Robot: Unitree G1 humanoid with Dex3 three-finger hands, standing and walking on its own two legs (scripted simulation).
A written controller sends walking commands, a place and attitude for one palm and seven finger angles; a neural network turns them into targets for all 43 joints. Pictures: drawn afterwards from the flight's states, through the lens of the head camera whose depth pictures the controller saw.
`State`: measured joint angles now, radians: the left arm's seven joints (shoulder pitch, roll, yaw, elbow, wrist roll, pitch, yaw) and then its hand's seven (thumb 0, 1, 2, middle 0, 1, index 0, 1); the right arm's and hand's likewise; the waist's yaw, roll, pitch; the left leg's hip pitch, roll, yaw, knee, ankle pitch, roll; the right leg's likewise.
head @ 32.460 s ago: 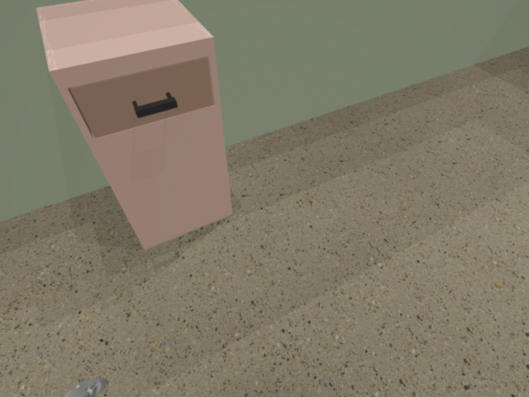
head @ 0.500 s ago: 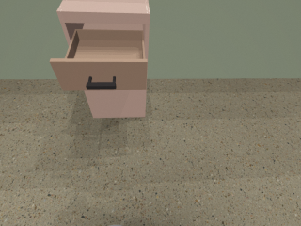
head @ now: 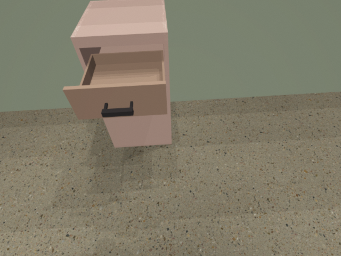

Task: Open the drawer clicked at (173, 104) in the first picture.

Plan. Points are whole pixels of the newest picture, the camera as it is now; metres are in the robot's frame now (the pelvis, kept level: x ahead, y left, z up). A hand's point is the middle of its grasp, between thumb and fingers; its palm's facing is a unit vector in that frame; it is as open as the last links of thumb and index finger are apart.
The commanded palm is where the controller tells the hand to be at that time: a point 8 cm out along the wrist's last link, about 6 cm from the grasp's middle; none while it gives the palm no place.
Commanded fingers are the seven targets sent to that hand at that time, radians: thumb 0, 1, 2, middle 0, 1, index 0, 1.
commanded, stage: let the arm hang, fingers relaxed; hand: left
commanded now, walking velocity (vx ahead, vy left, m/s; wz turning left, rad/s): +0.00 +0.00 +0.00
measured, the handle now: (118, 108) +0.63 +0.24 -0.08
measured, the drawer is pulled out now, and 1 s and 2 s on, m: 0.29 0.29 0.29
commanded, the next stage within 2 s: look to check the result in 0.22 s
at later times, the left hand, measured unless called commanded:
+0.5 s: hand out of the picture +0.08 +0.21 -0.16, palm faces -0.02 -0.96 -0.29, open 7.4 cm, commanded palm none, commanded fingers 0.00 0.90 0.90 -0.20 -0.30 -0.20 -0.30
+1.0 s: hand out of the picture +0.12 +0.22 -0.15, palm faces -0.03 -0.95 -0.33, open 7.4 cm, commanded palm none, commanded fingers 0.00 0.90 0.90 -0.20 -0.30 -0.20 -0.30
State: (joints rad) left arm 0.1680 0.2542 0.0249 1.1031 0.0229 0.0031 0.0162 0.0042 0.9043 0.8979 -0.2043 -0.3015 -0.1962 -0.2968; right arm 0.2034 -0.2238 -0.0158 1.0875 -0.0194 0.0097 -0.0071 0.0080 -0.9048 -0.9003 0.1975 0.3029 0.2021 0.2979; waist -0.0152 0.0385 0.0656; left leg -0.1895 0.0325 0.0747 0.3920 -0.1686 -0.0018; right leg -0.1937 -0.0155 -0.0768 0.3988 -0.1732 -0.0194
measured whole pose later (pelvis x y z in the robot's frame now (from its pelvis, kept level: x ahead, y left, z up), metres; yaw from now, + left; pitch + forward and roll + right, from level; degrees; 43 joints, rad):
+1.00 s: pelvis +0.04 -0.02 +0.01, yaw +0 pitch -1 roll +0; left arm 0.11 0.29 0.02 1.13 0.02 -0.02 0.01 0.00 0.90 0.90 -0.21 -0.30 -0.20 -0.30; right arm 0.12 -0.31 -0.02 1.11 -0.02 0.00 -0.01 0.01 -0.90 -0.90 0.20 0.30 0.20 0.30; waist -0.02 0.02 0.07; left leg -0.09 0.06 0.07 0.29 -0.17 -0.03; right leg -0.10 0.02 -0.08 0.30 -0.18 -0.04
